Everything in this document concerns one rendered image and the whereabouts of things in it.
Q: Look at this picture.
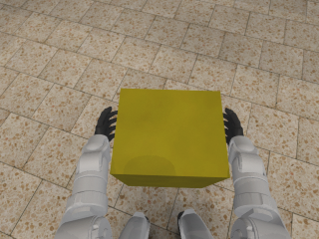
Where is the carton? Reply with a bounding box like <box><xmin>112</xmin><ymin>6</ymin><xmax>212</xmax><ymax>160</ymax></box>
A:
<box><xmin>110</xmin><ymin>88</ymin><xmax>230</xmax><ymax>188</ymax></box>

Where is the robot right upper arm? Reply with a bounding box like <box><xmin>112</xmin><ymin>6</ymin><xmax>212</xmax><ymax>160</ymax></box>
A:
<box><xmin>230</xmin><ymin>216</ymin><xmax>291</xmax><ymax>239</ymax></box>

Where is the robot left upper arm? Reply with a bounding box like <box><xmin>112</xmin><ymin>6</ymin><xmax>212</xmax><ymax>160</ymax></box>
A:
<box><xmin>55</xmin><ymin>215</ymin><xmax>113</xmax><ymax>239</ymax></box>

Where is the left robot hand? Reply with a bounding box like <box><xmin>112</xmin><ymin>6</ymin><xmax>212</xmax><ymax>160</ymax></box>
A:
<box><xmin>94</xmin><ymin>107</ymin><xmax>118</xmax><ymax>142</ymax></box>

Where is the left robot forearm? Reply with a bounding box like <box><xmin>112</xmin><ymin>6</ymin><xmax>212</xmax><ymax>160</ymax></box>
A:
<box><xmin>54</xmin><ymin>134</ymin><xmax>111</xmax><ymax>239</ymax></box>

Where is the right robot forearm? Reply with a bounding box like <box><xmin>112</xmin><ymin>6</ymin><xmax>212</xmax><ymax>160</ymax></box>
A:
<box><xmin>228</xmin><ymin>135</ymin><xmax>292</xmax><ymax>239</ymax></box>

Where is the left robot shin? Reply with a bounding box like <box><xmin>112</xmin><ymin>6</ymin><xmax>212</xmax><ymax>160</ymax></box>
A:
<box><xmin>129</xmin><ymin>211</ymin><xmax>147</xmax><ymax>220</ymax></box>

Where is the right robot hand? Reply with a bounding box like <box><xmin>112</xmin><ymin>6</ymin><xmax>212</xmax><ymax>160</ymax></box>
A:
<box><xmin>222</xmin><ymin>108</ymin><xmax>244</xmax><ymax>146</ymax></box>

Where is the robot right thigh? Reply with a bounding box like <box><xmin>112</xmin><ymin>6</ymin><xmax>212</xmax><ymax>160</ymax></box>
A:
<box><xmin>178</xmin><ymin>213</ymin><xmax>214</xmax><ymax>239</ymax></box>

